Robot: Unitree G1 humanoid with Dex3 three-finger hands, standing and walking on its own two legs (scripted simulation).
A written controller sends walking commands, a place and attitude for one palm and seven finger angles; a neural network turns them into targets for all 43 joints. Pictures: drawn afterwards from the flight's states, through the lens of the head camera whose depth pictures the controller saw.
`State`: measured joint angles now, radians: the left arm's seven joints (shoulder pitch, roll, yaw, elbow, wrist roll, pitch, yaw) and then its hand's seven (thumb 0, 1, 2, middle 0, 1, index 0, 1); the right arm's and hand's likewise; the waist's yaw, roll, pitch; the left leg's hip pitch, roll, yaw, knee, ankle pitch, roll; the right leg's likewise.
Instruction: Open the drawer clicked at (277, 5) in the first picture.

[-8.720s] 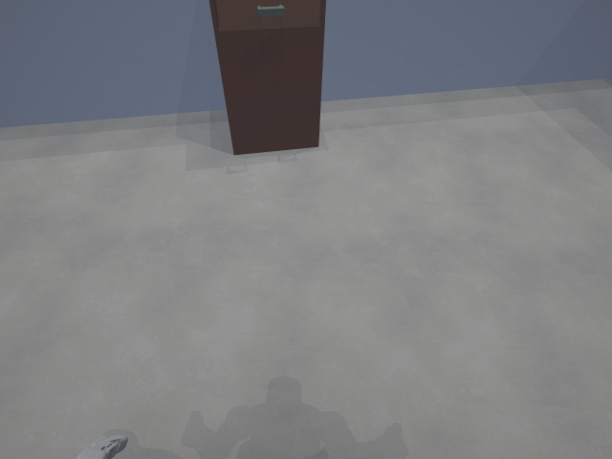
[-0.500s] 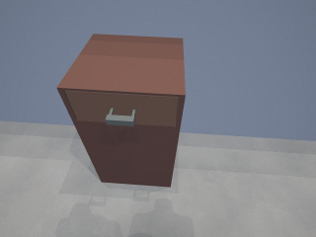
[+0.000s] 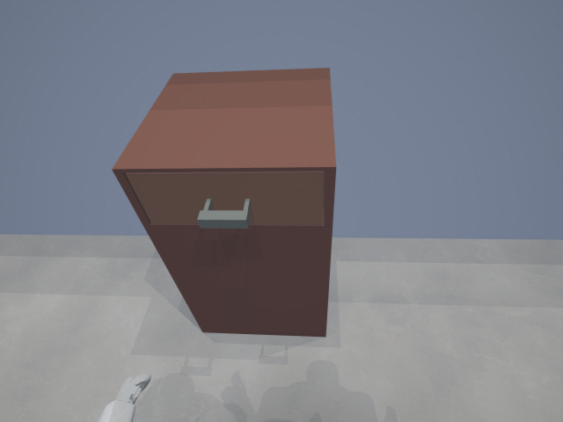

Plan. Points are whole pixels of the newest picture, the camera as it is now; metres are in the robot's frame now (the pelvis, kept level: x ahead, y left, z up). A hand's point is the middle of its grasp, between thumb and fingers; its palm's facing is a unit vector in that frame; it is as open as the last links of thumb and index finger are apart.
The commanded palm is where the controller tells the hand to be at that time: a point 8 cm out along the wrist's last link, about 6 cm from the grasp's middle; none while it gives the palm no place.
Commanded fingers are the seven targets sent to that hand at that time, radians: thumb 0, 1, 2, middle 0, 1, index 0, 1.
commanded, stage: raise the hand with hooked fingers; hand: left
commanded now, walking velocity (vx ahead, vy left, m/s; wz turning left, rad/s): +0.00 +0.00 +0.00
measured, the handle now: (226, 211) +0.54 +0.17 -0.05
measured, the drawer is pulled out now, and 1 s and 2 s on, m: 0.00 0.00 0.00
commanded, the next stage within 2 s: move the hooked fingers above the handle in 1.72 s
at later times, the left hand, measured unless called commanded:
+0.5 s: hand (145, 364) +0.21 +0.22 -0.02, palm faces +0.10 -0.08 -0.99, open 10.1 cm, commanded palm +0.18 +0.21 +0.03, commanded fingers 0.00 0.08 0.55 -0.26 -0.82 -0.26 -0.82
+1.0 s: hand (140, 300) +0.28 +0.23 +0.04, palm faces +0.10 -0.09 -0.99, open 13.0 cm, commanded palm +0.25 +0.23 +0.09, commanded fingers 0.00 -0.50 0.30 -0.30 -1.20 -0.30 -1.20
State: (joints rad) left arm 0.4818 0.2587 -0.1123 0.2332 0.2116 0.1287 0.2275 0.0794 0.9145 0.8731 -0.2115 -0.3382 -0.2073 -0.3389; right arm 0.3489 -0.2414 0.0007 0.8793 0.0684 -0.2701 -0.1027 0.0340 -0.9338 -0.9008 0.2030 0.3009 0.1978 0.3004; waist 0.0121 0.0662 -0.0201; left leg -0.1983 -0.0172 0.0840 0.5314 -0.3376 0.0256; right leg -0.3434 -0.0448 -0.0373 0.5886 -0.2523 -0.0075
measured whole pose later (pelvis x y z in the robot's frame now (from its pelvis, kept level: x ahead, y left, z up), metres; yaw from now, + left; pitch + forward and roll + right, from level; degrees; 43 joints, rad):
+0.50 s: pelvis +0.01 -0.01 -0.04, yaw +1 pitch +10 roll +1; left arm 0.36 0.33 -0.07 -0.05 1.08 -0.05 0.47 0.01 0.29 0.64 -0.27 -0.69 -0.27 -0.69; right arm 0.01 -0.21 -0.01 0.52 -0.09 0.07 0.06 0.01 -0.91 -0.90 0.20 0.30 0.20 0.30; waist 0.13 0.03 -0.10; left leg -0.56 0.01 0.05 0.89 -0.51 0.00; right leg -0.69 -0.03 -0.04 0.92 -0.41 -0.03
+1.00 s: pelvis +0.01 +0.00 -0.01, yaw +0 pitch +5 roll +1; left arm 0.16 0.39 -0.07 -0.03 1.01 0.03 0.30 0.00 -0.28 0.39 -0.31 -1.06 -0.31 -1.06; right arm 0.13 -0.28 -0.05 0.62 -0.03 0.09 0.00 0.02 -0.91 -0.90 0.20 0.30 0.19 0.30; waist 0.07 0.06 -0.04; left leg -0.33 -0.01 0.07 0.63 -0.40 0.02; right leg -0.46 -0.02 -0.02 0.66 -0.29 -0.01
